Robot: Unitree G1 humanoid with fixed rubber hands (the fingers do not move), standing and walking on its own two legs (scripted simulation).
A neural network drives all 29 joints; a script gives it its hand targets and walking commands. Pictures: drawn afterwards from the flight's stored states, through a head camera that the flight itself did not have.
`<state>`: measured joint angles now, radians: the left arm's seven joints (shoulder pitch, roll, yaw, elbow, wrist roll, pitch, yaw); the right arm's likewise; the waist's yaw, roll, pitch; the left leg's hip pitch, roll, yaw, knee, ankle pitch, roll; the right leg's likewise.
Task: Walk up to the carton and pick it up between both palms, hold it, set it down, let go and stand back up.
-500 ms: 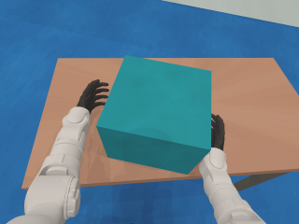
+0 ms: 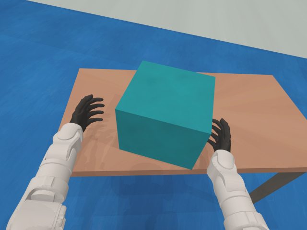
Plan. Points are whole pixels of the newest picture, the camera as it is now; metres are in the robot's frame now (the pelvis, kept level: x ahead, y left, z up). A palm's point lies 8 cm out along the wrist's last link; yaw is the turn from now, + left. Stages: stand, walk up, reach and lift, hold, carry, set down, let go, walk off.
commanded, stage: set down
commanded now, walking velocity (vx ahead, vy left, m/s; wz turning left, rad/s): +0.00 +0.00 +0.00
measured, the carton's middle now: (166, 113) +0.46 -0.02 +0.03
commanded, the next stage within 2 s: none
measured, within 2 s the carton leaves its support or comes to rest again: neither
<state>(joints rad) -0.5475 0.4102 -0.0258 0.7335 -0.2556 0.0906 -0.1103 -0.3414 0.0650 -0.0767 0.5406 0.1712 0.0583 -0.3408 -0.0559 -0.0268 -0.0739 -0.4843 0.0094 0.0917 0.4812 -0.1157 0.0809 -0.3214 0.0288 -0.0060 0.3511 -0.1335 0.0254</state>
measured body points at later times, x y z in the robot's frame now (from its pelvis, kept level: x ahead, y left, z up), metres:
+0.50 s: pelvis +0.00 +0.00 +0.00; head +0.02 +0.04 +0.45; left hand +0.33 +0.26 +0.03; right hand +0.29 -0.17 +0.02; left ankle +0.09 +0.04 -0.74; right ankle +0.03 -0.16 -0.74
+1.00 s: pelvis +0.02 -0.01 +0.00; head +0.02 +0.03 +0.45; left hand +0.27 +0.25 +0.05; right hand +0.24 -0.19 +0.03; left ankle +0.09 +0.04 -0.74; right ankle +0.03 -0.16 -0.74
